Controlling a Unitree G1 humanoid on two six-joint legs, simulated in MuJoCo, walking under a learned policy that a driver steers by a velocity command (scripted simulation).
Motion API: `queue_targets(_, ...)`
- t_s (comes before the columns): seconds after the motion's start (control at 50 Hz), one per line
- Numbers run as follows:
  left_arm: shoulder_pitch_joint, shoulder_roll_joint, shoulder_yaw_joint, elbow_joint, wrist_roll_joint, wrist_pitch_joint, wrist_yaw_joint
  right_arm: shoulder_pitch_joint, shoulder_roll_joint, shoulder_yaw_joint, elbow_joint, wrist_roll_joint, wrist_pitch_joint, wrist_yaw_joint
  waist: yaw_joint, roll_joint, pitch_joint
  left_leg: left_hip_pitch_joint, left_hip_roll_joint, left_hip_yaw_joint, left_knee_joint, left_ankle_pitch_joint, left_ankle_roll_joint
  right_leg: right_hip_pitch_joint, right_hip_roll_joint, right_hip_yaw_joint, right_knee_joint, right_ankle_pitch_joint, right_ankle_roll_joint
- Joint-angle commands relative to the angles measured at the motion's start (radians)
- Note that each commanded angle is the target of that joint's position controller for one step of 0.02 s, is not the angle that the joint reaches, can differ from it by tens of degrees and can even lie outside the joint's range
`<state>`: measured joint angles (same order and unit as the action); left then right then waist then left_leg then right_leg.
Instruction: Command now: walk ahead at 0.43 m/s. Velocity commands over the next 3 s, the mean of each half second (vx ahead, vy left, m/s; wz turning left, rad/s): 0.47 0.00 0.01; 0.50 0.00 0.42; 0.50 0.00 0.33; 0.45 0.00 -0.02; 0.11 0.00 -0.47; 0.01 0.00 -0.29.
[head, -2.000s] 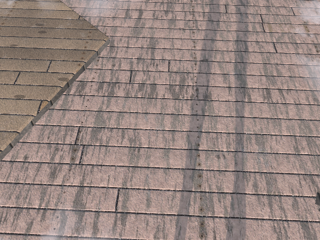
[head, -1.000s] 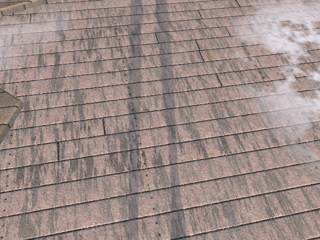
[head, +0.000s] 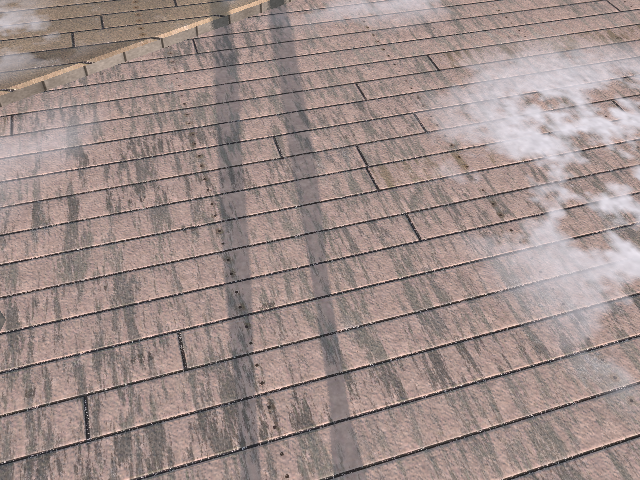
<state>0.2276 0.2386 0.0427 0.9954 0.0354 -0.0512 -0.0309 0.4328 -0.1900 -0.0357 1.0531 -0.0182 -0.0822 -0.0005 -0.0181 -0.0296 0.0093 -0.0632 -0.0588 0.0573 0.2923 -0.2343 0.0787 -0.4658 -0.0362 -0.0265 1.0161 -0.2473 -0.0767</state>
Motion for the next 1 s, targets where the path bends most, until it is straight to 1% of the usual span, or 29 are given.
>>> queue_targets(0.02, -0.072, 0.037, 0.005, -0.061, 0.002, 0.004, -0.006, 0.093, -0.103, -0.009, 0.003, 0.007, -0.019, -0.008, 0.0, 0.094, 0.086, 0.106, 0.26, -0.215, -0.159, 0.274, 0.1, -0.252, -0.033, -0.014, -0.016, 0.068, 0.029)
queue_targets(0.12, -0.281, 0.007, -0.014, -0.144, -0.012, 0.007, -0.005, 0.117, -0.095, 0.002, 0.022, 0.002, -0.019, -0.01, -0.033, 0.119, 0.128, 0.049, 0.221, -0.121, -0.165, 0.455, 0.1, -0.192, 0.0, -0.079, -0.284, 0.175, 0.044)
queue_targets(0.16, -0.318, 0.01, -0.016, -0.163, -0.016, 0.006, -0.004, 0.124, -0.104, 0.001, 0.03, 0.001, -0.02, -0.012, -0.037, 0.125, 0.135, 0.055, 0.233, -0.111, -0.164, 0.502, 0.1, -0.136, 0.016, -0.094, -0.37, 0.199, 0.026)
queue_targets(0.2, -0.313, 0.026, -0.011, -0.174, -0.017, 0.003, 0.002, 0.11, -0.115, -0.002, 0.036, 0.001, -0.021, -0.015, -0.017, 0.124, 0.131, 0.09, 0.26, -0.106, -0.139, 0.604, 0.096, -0.08, 0.027, -0.092, -0.419, 0.196, -0.007)
queue_targets(0.24, -0.211, 0.053, 0.004, -0.15, -0.015, -0.005, 0.014, 0.072, -0.134, -0.007, 0.034, 0.0, -0.022, -0.019, 0.039, 0.123, 0.073, 0.136, 0.267, -0.08, -0.005, 0.873, 0.076, 0.048, 0.07, -0.098, -0.442, 0.14, -0.046)
queue_targets(0.26, -0.089, 0.074, 0.017, -0.112, -0.016, -0.011, 0.022, 0.058, -0.144, -0.011, 0.033, -0.002, -0.018, -0.021, 0.09, 0.121, 0.008, 0.147, 0.26, -0.067, 0.139, 0.963, 0.064, 0.166, 0.096, -0.097, -0.465, 0.116, -0.066)
queue_targets(0.28, 0.078, 0.096, 0.032, -0.055, -0.01, -0.02, 0.031, 0.041, -0.148, -0.012, 0.029, 0.001, -0.012, -0.02, 0.159, 0.098, -0.076, 0.083, 0.229, -0.041, 0.34, 0.903, 0.047, 0.364, 0.096, -0.089, -0.524, 0.14, -0.089)
queue_targets(0.3, 0.237, 0.167, 0.055, -0.025, 0.016, -0.026, 0.042, 0.055, -0.114, -0.003, 0.004, 0.006, -0.01, -0.015, 0.2, 0.016, -0.185, -0.113, 0.182, -0.015, 0.634, 0.565, 0.036, 0.603, -0.104, 0.133, -0.546, -0.022, -0.135)
queue_targets(0.32, 0.258, 0.241, 0.071, -0.026, 0.027, -0.021, 0.037, 0.191, 0.005, 0.015, -0.003, 0.036, -0.005, -0.001, 0.118, -0.203, -0.303, -0.466, -0.016, -0.004, 1.029, -0.274, -0.001, 0.836, -0.397, 0.674, -0.67, -0.13, -0.295)
queue_targets(0.34, 0.174, 0.19, 0.066, -0.034, -0.017, -0.01, 0.028, 0.098, -0.109, -0.013, -0.005, 0.012, -0.002, -0.003, 0.118, -0.047, -0.233, -0.561, 0.02, -0.125, 1.097, -0.24, 0.023, 0.735, -0.349, 0.738, -0.771, -0.266, -0.275)
queue_targets(0.36, 0.056, 0.134, 0.05, -0.053, -0.027, -0.013, 0.027, -0.013, -0.12, -0.02, -0.046, 0.007, -0.007, 0.0, 0.078, -0.024, -0.072, -0.593, 0.077, -0.117, 1.057, -0.128, 0.03, 0.573, -0.317, 0.557, -0.797, -0.25, -0.236)
queue_targets(0.38, 0.01, 0.08, 0.036, -0.055, -0.024, -0.024, 0.022, -0.059, -0.107, -0.019, -0.057, 0.004, -0.012, 0.003, 0.055, 0.023, -0.009, -0.551, 0.109, -0.115, 0.997, -0.063, 0.031, 0.447, -0.274, 0.45, -0.83, -0.113, -0.208)
queue_targets(0.42, 0.02, 0.022, 0.017, -0.024, -0.021, -0.04, 0.029, -0.038, -0.068, -0.017, -0.048, -0.018, 0.009, 0.011, -0.005, 0.007, 0.021, -0.441, 0.144, -0.114, 0.908, -0.038, 0.014, 0.306, -0.2, 0.29, -0.855, 0.071, -0.156)
queue_targets(0.44, 0.046, 0.015, 0.013, -0.011, -0.019, -0.049, 0.031, -0.021, -0.046, -0.015, -0.04, -0.018, 0.022, 0.017, -0.016, 0.005, 0.018, -0.414, 0.144, -0.111, 0.885, -0.039, 0.006, 0.286, -0.193, 0.243, -0.863, 0.122, -0.147)
queue_targets(0.48, 0.092, 0.043, 0.017, 0.006, -0.019, -0.065, 0.035, -0.045, -0.038, -0.016, -0.05, -0.017, 0.042, 0.023, -0.026, 0.0, 0.037, -0.446, 0.147, -0.104, 0.847, -0.015, -0.004, 0.273, -0.184, 0.169, -0.888, 0.173, -0.14)
queue_targets(0.54, 0.146, 0.059, 0.016, 0.017, -0.016, -0.07, 0.037, -0.18, -0.054, -0.019, -0.098, -0.013, 0.056, 0.03, -0.005, -0.005, 0.085, -0.567, 0.16, -0.099, 0.757, 0.104, -0.017, 0.299, -0.169, 0.085, -0.93, 0.183, -0.109)
queue_targets(0.64, 0.208, 0.047, 0.005, 0.026, -0.021, -0.072, 0.045, -0.357, -0.036, -0.005, -0.162, -0.002, 0.046, 0.041, 0.036, -0.012, 0.104, -0.581, 0.133, -0.024, 0.501, 0.271, -0.023, 0.37, -0.138, -0.054, -0.919, 0.381, -0.05)
queue_targets(0.72, 0.289, 0.054, 0.003, 0.055, -0.016, -0.065, 0.062, -0.467, -0.031, 0.005, -0.211, -0.005, 0.043, 0.044, 0.072, -0.019, 0.114, -0.588, 0.105, 0.054, 0.361, 0.25, 0.005, 0.522, -0.171, -0.115, -0.864, 0.564, -0.043)
queue_targets(0.78, 0.28, 0.083, 0.008, 0.057, -0.013, -0.054, 0.076, -0.432, -0.05, -0.005, -0.215, -0.01, 0.041, 0.039, 0.037, -0.047, 0.073, -0.497, 0.038, 0.107, 0.317, 0.123, 0.055, 0.614, -0.197, -0.162, -0.721, 0.931, -0.032)
queue_targets(0.82, 0.253, 0.112, 0.018, 0.048, -0.008, -0.041, 0.083, -0.297, -0.081, -0.024, -0.179, -0.013, 0.04, 0.032, -0.026, -0.079, -0.003, -0.352, -0.024, 0.13, 0.303, 0.023, 0.105, 0.629, -0.211, -0.186, -0.505, 1.131, -0.031)
queue_targets(0.84, 0.241, 0.125, 0.022, 0.038, -0.008, -0.033, 0.079, -0.183, -0.11, -0.04, -0.145, -0.018, 0.035, 0.03, -0.073, -0.084, -0.065, -0.213, -0.044, 0.113, 0.25, 0.016, 0.136, 0.584, -0.212, -0.191, -0.329, 1.072, -0.032)
queue_targets(0.86, 0.202, 0.13, 0.024, 0.011, -0.014, -0.034, 0.072, -0.038, -0.164, -0.065, -0.109, -0.032, 0.031, 0.023, -0.154, -0.041, -0.132, 0.015, 0.022, -0.004, 0.177, 0.014, 0.189, 0.406, -0.194, -0.202, -0.071, 0.849, -0.013)
queue_targets(0.88, 0.231, 0.037, 0.009, -0.053, -0.036, -0.041, 0.049, 0.007, -0.276, -0.098, -0.119, -0.039, 0.038, 0.009, -0.114, 0.185, -0.235, 0.348, 0.334, -0.48, 0.163, 0.009, 0.339, -0.022, -0.034, -0.203, 0.333, 0.065, 0.039)
queue_targets(0.9, 0.142, 0.083, 0.02, -0.097, -0.029, -0.053, 0.04, -0.005, -0.282, -0.099, -0.122, -0.009, 0.052, 0.013, -0.11, 0.132, -0.272, 0.393, 0.415, -0.804, 0.014, 0.019, 0.4, -0.221, 0.083, 0.009, 0.49, -0.265, 0.042)
queue_targets(0.92, 0.045, 0.09, 0.021, -0.132, -0.025, -0.067, 0.034, -0.072, -0.257, -0.092, -0.122, 0.005, 0.056, 0.008, -0.084, 0.065, -0.109, 0.274, 0.381, -0.633, -0.021, 0.025, 0.35, -0.315, -0.002, 0.072, 0.434, -0.152, 0.031)
queue_targets(0.94, 0.041, 0.091, 0.02, -0.136, -0.03, -0.077, 0.032, -0.125, -0.201, -0.079, -0.128, 0.008, 0.053, 0.006, -0.043, 0.011, -0.03, 0.141, 0.347, -0.534, -0.05, 0.11, 0.301, -0.273, -0.036, 0.063, 0.34, -0.075, 0.033)
queue_targets(0.96, 0.052, 0.084, 0.022, -0.127, -0.022, -0.07, 0.035, -0.168, -0.168, -0.07, -0.136, 0.008, 0.047, 0.003, 0.001, -0.029, 0.018, 0.037, 0.293, -0.446, -0.063, 0.219, 0.257, -0.213, -0.061, 0.061, 0.26, -0.055, 0.044)
queue_targets(0.98, 0.069, 0.075, 0.021, -0.13, -0.002, -0.05, 0.035, -0.187, -0.144, -0.061, -0.139, 0.016, 0.039, -0.003, 0.034, -0.019, 0.027, -0.039, 0.245, -0.375, -0.072, 0.298, 0.233, -0.149, -0.073, 0.059, 0.208, -0.051, 0.064)
queue_targets(1.0, 0.083, 0.062, 0.019, -0.13, 0.01, -0.029, 0.031, -0.185, -0.14, -0.056, -0.141, 0.019, 0.028, -0.004, 0.049, 0.002, 0.014, -0.075, 0.217, -0.336, -0.074, 0.344, 0.223, -0.107, -0.078, 0.058, 0.167, -0.051, 0.081)
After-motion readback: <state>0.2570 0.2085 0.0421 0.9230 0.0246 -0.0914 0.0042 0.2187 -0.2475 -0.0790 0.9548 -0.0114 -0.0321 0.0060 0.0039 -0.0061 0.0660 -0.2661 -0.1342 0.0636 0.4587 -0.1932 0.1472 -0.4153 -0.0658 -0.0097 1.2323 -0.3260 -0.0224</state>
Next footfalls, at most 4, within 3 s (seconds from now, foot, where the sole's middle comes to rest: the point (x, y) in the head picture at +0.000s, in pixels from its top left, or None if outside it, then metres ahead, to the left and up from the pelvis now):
0.30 right None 0.33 -0.09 -0.78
0.86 left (282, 436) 0.61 0.07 -0.78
1.38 right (300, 300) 0.97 0.04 -0.78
1.92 left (193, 248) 1.15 0.33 -0.78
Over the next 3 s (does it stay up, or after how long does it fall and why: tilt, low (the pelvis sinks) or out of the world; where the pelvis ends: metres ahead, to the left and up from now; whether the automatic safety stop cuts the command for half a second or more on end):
stays up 1.13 0.23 -0.01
